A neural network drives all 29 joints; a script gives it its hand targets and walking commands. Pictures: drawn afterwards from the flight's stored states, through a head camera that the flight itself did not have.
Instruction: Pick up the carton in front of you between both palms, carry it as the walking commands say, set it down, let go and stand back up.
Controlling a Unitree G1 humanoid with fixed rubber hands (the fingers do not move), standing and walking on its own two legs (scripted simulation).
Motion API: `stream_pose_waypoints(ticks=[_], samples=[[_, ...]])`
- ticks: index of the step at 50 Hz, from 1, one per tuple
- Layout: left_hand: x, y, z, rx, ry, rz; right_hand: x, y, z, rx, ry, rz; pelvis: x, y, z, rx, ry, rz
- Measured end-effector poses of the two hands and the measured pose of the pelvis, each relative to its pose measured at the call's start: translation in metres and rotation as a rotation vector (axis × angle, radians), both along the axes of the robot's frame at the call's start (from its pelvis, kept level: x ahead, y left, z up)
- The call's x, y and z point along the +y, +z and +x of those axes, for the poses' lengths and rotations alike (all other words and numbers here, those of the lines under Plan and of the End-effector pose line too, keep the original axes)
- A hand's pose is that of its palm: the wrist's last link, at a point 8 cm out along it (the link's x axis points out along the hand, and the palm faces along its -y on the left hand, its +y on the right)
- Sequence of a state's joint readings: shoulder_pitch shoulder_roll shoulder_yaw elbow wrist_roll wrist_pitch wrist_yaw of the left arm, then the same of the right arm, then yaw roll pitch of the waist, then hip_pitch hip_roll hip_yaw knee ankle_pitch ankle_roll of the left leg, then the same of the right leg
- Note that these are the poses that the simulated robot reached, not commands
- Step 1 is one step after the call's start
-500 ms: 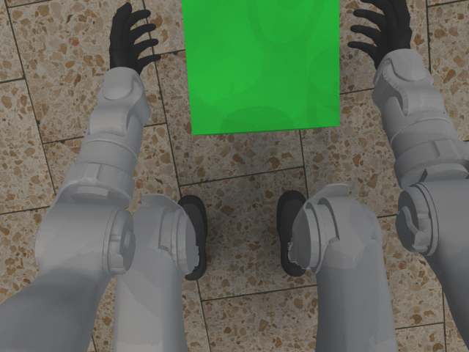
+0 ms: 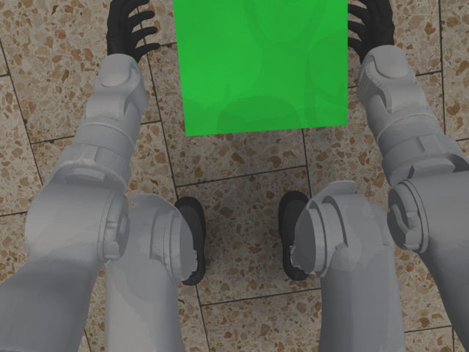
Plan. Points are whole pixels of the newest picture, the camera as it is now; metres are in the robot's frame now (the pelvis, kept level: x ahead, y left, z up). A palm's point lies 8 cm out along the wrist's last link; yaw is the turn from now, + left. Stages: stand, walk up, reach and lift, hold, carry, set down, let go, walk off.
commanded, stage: reach and lift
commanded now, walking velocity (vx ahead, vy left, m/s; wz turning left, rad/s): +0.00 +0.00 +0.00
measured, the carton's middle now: (255, 69) +0.50 -0.05 -0.25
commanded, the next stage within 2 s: none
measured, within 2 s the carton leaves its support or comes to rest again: leaves its support in 0.48 s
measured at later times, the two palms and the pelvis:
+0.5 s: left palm (142, 45) +0.53 +0.11 -0.16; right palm (360, 39) +0.51 -0.19 -0.17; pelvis -0.01 +0.00 -0.01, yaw -1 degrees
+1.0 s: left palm (69, 8) +0.49 +0.10 +0.04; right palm out of the picture +0.46 -0.20 +0.04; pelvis +0.00 +0.02 +0.10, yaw -4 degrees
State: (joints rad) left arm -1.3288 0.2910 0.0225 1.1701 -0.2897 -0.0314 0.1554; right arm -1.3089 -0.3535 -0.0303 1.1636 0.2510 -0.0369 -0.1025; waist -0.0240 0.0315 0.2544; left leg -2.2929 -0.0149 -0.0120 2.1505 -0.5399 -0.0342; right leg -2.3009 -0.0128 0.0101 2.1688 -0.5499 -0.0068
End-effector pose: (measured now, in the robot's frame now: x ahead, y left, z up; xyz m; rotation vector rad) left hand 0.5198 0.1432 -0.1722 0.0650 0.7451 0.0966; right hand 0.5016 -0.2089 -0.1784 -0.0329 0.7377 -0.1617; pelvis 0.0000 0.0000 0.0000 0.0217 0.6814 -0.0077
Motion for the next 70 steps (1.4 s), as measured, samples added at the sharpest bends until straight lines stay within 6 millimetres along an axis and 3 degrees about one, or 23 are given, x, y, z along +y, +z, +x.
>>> stream_pose_waypoints(ticks=[5, 10, 23, 27, 33, 38, 42, 53, 70], samples=[[-0.006, 0.001, -0.001, -0.005, -0.023, -0.005, 0.011, 0.000, 0.001, -0.002, 0.020, 0.009, 0.001, 0.002, -0.002, 0.006, 0.005, -0.002], [-0.029, 0.001, 0.004, -0.016, -0.039, -0.029, 0.019, 0.001, 0.004, -0.009, 0.022, 0.010, 0.002, 0.004, -0.005, 0.003, 0.006, -0.007], [-0.030, 0.003, 0.006, -0.009, 0.014, -0.012, 0.021, 0.004, 0.010, 0.015, 0.024, 0.008, 0.003, -0.009, -0.011, -0.033, -0.012, -0.001], [-0.028, 0.019, 0.006, -0.028, 0.014, -0.010, 0.023, 0.014, 0.006, -0.003, 0.024, 0.015, 0.003, -0.010, -0.009, -0.050, -0.014, -0.001], [-0.031, 0.073, -0.006, -0.078, 0.016, -0.037, 0.020, 0.070, -0.009, -0.055, -0.015, 0.035, 0.007, 0.006, -0.006, -0.059, -0.034, -0.004], [-0.042, 0.129, -0.015, -0.091, 0.013, -0.072, 0.010, 0.131, -0.026, -0.070, -0.072, 0.046, 0.011, 0.033, -0.004, -0.029, -0.043, -0.008], [-0.049, 0.166, -0.020, -0.074, -0.012, -0.088, 0.009, 0.168, -0.034, -0.054, -0.074, 0.064, 0.014, 0.056, -0.003, -0.005, -0.059, -0.006], [-0.043, 0.229, -0.029, -0.079, -0.016, -0.080, 0.014, 0.229, -0.046, -0.056, -0.072, 0.054, 0.018, 0.114, 0.005, 0.039, -0.066, -0.007], [-0.035, 0.334, -0.052, -0.083, 0.003, -0.092, 0.021, 0.332, -0.068, -0.061, -0.086, 0.079, 0.014, 0.203, 0.039, -0.058, -0.072, -0.016]])
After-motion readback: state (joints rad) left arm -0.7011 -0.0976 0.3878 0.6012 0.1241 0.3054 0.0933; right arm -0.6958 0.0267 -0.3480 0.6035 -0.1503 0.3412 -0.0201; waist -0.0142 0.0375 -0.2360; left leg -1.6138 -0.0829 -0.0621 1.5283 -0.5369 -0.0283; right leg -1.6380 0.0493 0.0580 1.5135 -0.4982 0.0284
